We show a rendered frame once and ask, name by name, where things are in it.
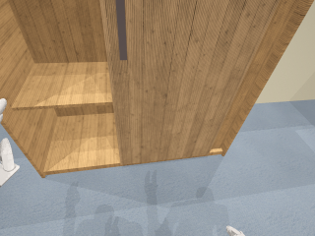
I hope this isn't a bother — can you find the left robot hand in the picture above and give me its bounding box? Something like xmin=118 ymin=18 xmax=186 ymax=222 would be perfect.
xmin=0 ymin=98 xmax=20 ymax=188

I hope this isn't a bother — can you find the handle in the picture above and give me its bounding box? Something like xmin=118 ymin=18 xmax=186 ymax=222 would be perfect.
xmin=115 ymin=0 xmax=127 ymax=61

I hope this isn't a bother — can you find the wardrobe door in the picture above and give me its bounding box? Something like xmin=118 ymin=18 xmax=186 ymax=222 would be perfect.
xmin=212 ymin=0 xmax=299 ymax=149
xmin=99 ymin=0 xmax=281 ymax=165

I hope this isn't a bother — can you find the right robot hand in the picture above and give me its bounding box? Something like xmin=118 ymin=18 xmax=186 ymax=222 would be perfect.
xmin=226 ymin=225 xmax=245 ymax=236

